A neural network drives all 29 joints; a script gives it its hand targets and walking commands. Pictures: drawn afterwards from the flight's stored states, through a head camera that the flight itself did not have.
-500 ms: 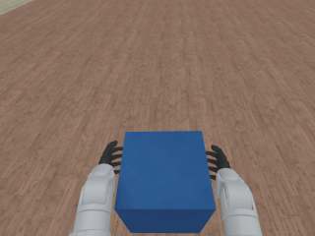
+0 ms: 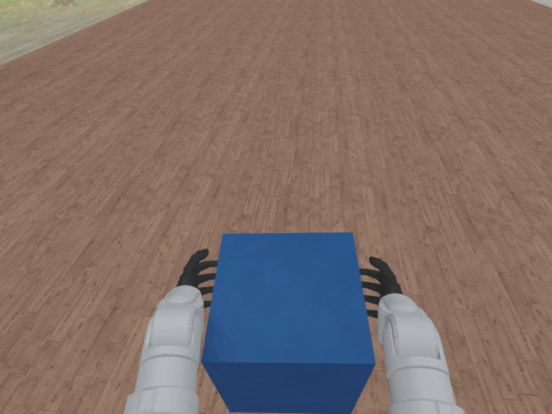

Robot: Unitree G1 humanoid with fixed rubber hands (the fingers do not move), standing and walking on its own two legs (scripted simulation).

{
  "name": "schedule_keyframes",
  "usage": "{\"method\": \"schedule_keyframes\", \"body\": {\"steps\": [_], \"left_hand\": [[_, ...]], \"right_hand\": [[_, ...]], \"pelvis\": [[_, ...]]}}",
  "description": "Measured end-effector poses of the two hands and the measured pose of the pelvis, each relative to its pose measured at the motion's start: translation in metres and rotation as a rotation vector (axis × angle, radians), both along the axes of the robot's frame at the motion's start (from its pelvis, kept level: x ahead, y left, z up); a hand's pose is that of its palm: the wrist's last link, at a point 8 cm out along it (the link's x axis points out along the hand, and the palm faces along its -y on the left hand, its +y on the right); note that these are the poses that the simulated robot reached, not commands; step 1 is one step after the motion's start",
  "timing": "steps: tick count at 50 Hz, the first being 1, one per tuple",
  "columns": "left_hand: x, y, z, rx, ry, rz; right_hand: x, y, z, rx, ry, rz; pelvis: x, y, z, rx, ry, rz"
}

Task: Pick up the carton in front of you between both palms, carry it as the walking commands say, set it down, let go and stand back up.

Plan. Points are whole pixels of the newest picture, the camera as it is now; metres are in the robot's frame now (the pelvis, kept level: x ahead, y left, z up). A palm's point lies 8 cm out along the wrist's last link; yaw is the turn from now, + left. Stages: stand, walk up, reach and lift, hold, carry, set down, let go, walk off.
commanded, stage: hold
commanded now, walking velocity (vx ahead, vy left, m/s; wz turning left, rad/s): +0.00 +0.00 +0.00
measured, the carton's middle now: (288, 326) +0.29 +0.00 -0.04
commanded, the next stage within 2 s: set down in 0.10 s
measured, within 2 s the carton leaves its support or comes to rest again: neither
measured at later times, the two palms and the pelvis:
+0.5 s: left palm (202, 295) +0.33 +0.15 -0.01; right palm (376, 299) +0.33 -0.15 -0.02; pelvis +0.00 -0.01 -0.02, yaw +2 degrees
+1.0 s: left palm (224, 335) +0.36 +0.13 -0.20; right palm (362, 334) +0.37 -0.16 -0.21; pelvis -0.03 +0.00 -0.14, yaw +3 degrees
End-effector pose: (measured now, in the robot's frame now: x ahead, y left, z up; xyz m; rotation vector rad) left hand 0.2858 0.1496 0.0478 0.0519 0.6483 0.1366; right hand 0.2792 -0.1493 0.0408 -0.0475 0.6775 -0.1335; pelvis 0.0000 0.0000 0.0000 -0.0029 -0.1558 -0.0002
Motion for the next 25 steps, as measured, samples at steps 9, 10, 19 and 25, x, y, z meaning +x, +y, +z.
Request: {"method": "schedule_keyframes", "body": {"steps": [9, 10, 19, 25], "left_hand": [[-0.001, -0.001, 0.003, -0.006, -0.006, 0.031], [0.000, -0.001, 0.003, -0.008, -0.005, 0.034], [0.025, -0.003, -0.015, -0.022, 0.022, 0.069], [0.041, -0.004, -0.057, -0.007, 0.055, 0.065]], "right_hand": [[0.006, -0.001, 0.002, 0.013, -0.004, 0.019], [0.008, -0.001, 0.001, 0.015, -0.003, 0.019], [0.036, -0.001, -0.019, 0.039, 0.029, -0.006], [0.053, -0.002, -0.063, 0.024, 0.061, 0.011]], "pelvis": [[-0.002, -0.008, -0.001, 0.002, -0.003, 0.021], [-0.002, -0.008, -0.001, 0.002, -0.002, 0.023], [0.001, -0.012, -0.008, -0.001, 0.042, 0.040], [-0.001, -0.010, -0.017, 0.000, 0.170, 0.036]]}}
